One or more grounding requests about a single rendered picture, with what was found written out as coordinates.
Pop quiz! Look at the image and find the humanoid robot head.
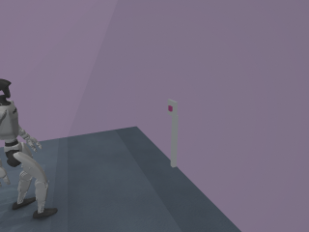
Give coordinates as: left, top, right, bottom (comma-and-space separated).
0, 78, 11, 106

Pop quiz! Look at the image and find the panel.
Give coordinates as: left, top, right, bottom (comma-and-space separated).
167, 99, 179, 168

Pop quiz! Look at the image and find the robot right hand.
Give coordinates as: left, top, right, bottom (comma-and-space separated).
0, 166, 11, 188

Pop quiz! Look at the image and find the robot left forearm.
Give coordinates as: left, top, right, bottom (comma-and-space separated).
18, 125, 31, 140

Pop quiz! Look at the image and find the robot right thigh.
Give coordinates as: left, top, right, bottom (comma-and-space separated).
7, 151, 47, 185

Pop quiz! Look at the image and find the robot left hand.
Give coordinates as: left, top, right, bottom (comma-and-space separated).
26, 136, 42, 152

